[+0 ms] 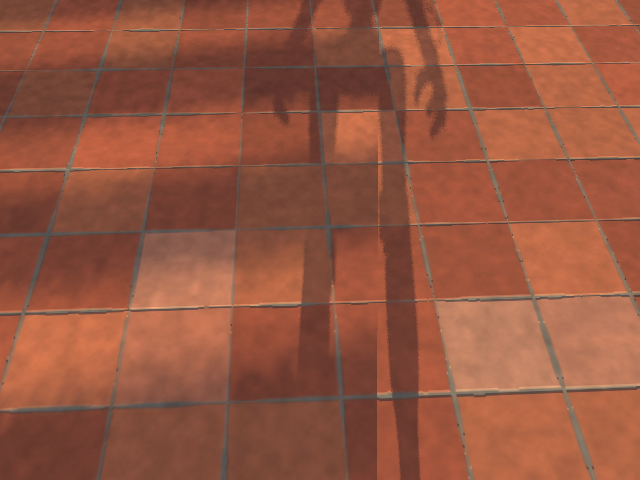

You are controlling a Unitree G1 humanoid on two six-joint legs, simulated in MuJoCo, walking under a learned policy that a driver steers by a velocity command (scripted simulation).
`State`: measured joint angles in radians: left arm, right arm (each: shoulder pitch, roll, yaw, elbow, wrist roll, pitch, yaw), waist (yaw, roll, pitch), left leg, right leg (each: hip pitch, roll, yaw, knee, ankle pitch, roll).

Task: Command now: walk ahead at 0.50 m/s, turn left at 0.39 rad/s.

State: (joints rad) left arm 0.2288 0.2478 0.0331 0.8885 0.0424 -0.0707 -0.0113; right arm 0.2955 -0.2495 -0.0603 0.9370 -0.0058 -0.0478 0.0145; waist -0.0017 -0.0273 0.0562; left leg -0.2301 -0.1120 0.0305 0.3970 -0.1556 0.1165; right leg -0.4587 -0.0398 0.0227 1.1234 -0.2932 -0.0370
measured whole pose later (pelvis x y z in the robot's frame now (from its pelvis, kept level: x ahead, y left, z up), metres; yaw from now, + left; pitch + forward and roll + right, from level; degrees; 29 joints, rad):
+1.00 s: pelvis +0.49 +0.10 +0.00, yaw +27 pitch +0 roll +0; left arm 0.32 0.24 0.04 0.89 0.02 -0.05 -0.02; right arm 0.22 -0.24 -0.04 0.84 -0.02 -0.05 0.01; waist 0.03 -0.02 0.04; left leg -0.25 -0.06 0.07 0.42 -0.19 0.09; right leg -0.41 -0.08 -0.03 1.11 -0.34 -0.03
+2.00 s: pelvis +1.01 +0.29 -0.01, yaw +3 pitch +1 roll +0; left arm 0.38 0.30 0.08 0.87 0.01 -0.04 0.00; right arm 0.08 -0.26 -0.02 0.73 -0.04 -0.07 -0.01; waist 0.07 -0.02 0.04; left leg -0.40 -0.01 0.03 0.55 -0.17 0.03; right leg -0.24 0.10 0.12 1.01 -0.44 -0.08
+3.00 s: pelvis +1.53 +0.25 -0.03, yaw +7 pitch +1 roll +0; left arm 0.39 0.23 0.04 0.96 0.02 -0.05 0.02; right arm 0.08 -0.24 -0.05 0.79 -0.04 -0.02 0.04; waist 0.02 -0.01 0.06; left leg -0.46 -0.06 0.13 0.62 -0.19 0.17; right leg -0.01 -0.06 -0.26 0.76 -0.44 -0.01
